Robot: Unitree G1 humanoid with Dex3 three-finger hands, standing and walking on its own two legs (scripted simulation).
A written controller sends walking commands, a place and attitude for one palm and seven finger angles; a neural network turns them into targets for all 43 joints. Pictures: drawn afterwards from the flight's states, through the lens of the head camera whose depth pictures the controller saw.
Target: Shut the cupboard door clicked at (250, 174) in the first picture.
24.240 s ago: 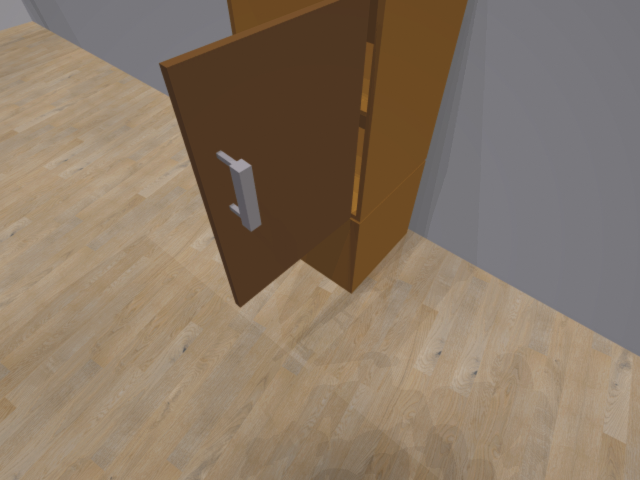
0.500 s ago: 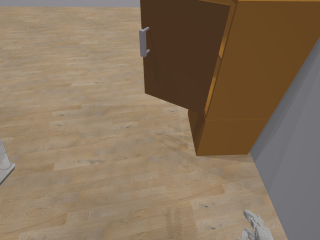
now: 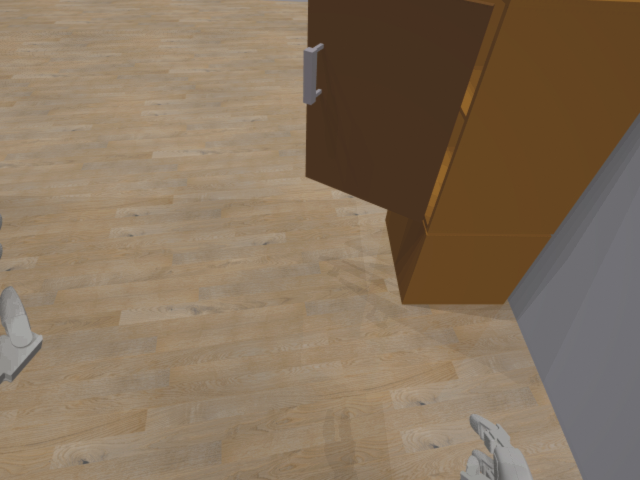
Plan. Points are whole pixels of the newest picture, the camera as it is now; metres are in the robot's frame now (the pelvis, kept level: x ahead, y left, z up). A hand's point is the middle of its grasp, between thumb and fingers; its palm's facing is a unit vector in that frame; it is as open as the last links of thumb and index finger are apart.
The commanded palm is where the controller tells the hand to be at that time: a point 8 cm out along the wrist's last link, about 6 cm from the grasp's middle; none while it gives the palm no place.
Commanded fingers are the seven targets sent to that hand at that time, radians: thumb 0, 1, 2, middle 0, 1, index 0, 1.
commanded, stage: stop stepping back and stand still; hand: left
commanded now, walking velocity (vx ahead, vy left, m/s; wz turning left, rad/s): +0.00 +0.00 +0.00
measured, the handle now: (314, 73) +1.04 +0.07 +0.03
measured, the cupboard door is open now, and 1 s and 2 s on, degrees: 59 59 59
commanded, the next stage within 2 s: let the arm hang, fingers relaxed in 0.26 s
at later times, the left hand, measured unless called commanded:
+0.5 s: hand (117, 436) +0.18 +0.25 -0.03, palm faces +0.11 -0.89 -0.44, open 7.4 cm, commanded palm none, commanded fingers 0.00 0.90 0.90 -0.20 -0.30 -0.20 -0.30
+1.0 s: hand out of the picture -0.04 +0.19 -0.17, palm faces +0.01 -0.97 -0.25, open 7.3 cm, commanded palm none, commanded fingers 0.00 0.90 0.90 -0.20 -0.30 -0.20 -0.30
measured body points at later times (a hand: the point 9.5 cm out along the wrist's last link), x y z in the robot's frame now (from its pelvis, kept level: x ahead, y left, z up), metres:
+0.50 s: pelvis -0.03 +0.01 -0.01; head -0.02 -0.02 +0.44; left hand +0.17 +0.30 +0.00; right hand +0.13 -0.25 -0.12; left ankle -0.01 +0.10 -0.74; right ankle +0.01 -0.12 -0.74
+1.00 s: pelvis -0.02 +0.00 +0.00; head -0.01 -0.01 +0.45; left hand -0.04 +0.25 -0.15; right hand -0.06 -0.23 -0.16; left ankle -0.01 +0.10 -0.74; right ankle +0.01 -0.12 -0.74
